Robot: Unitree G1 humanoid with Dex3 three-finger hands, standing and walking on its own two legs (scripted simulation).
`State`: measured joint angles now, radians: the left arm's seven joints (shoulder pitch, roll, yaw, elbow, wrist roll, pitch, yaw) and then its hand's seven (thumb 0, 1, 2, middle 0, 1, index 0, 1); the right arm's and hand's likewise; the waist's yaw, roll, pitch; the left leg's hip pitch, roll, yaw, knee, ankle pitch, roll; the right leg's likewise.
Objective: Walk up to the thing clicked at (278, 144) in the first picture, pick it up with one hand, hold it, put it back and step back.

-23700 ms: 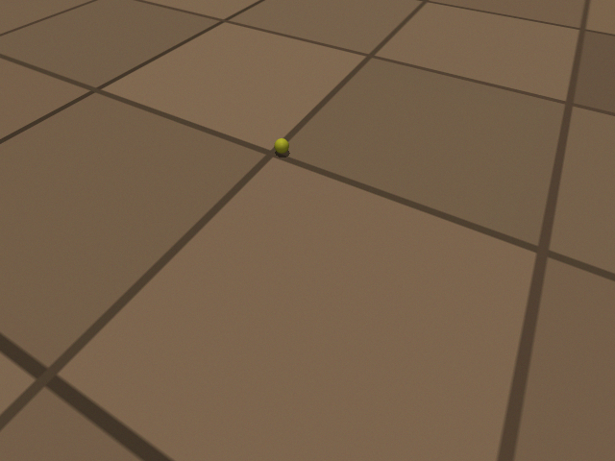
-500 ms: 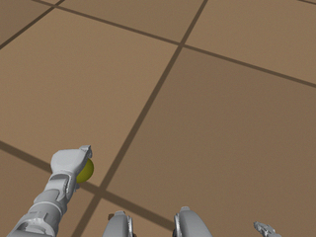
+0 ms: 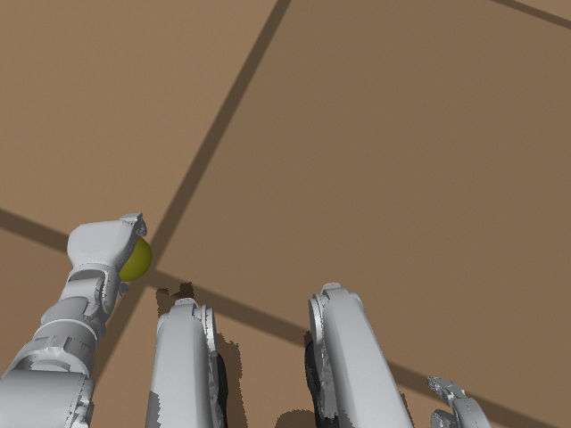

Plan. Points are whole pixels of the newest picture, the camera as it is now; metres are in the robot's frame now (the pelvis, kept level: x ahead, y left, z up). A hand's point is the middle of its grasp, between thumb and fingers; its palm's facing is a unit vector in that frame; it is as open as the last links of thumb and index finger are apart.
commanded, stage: crouch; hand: left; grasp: from above
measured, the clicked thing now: (126, 257) +0.39 +0.22 -0.19
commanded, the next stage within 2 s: lower in 0.86 s
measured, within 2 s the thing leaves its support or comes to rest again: neither
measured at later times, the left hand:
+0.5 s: hand (136, 266) +0.39 +0.23 -0.27, palm faces -0.47 -0.03 -0.88, open 10.4 cm
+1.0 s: hand (143, 267) +0.39 +0.23 -0.31, palm faces -0.47 -0.03 -0.88, open 10.4 cm
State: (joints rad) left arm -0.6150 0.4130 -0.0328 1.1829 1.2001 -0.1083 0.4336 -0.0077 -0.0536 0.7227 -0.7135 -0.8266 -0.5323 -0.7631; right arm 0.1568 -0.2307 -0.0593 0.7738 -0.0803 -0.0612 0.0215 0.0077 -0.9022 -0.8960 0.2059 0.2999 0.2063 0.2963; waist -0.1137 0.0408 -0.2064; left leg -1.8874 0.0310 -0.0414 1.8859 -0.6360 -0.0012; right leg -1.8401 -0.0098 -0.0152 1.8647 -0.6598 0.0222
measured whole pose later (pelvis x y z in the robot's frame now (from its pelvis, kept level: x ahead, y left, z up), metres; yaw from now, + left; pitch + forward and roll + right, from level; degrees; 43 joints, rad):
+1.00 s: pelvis -0.02 -0.01 -0.13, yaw -3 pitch +34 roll -4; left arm -0.78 0.50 0.03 1.36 1.22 -0.13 0.48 0.00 -0.05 0.70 -0.73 -0.79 -0.55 -0.73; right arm 0.13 -0.25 -0.03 0.80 -0.13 -0.09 0.10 0.01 -0.92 -0.90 0.20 0.30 0.20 0.30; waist -0.15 0.00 -0.11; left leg -2.24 0.04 -0.09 2.30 -0.66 -0.01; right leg -2.19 0.02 -0.04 2.26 -0.68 0.02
